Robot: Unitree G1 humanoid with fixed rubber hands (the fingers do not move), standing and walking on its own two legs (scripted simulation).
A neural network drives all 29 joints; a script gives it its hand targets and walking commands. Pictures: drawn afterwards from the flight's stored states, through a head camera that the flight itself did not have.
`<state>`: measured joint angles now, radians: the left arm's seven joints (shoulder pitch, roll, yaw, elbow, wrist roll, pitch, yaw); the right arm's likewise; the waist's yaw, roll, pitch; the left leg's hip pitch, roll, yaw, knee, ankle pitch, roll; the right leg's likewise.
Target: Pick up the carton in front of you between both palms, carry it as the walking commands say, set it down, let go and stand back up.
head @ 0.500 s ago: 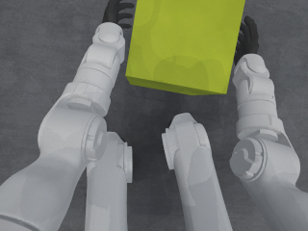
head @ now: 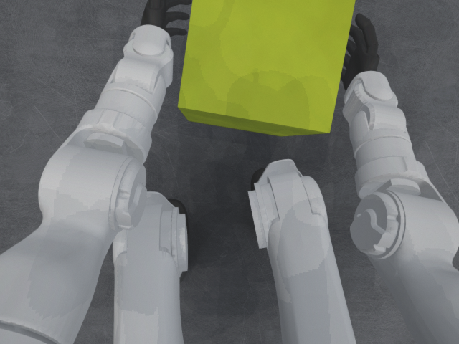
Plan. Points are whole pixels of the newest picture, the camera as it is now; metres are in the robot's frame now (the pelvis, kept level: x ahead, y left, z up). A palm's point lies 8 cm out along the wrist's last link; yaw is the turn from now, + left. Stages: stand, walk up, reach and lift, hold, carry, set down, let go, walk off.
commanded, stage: set down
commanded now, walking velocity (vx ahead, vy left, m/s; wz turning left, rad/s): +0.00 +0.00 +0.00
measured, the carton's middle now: (252, 68) +0.48 -0.13 -0.25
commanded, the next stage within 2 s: let go in 1.54 s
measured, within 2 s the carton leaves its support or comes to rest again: neither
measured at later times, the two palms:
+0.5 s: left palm (148, 43) +0.53 +0.03 -0.20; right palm (392, 80) +0.41 -0.34 -0.19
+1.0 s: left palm out of the picture +0.55 +0.02 -0.03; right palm out of the picture +0.41 -0.34 -0.03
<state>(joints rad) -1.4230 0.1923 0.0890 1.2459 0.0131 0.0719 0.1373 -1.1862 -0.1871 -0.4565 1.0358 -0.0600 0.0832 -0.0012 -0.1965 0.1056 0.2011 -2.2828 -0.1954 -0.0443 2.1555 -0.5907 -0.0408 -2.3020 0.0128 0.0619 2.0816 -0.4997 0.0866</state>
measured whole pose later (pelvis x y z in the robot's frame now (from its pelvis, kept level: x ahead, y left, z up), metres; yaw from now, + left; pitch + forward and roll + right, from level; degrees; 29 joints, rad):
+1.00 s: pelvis +0.00 -0.01 +0.08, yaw -3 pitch +44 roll +2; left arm -1.20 0.25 0.12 0.95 -0.01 0.15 0.10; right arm -0.97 -0.24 -0.35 0.81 0.11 0.09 -0.03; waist -0.18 0.06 0.00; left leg -2.05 -0.08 -0.03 1.88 -0.59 -0.04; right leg -2.14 0.04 0.04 1.81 -0.43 0.02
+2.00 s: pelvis +0.09 -0.04 +0.34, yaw -4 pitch +27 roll +1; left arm -0.28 0.07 0.15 0.54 0.11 0.07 0.11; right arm -0.20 -0.23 -0.15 0.54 -0.01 0.03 0.14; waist -0.11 0.00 -0.06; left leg -0.92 -0.04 -0.09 0.82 -0.37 -0.04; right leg -1.01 0.04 0.03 0.82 -0.28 -0.03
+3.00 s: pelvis +0.14 -0.02 +0.38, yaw -8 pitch +1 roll -1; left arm 0.30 0.24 0.03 0.63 0.03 -0.01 0.00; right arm 0.26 -0.28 -0.03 0.51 -0.06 0.02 -0.03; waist 0.00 0.05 -0.03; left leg -0.18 0.02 0.00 0.55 -0.38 0.00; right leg -0.27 0.06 0.08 0.53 -0.27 0.01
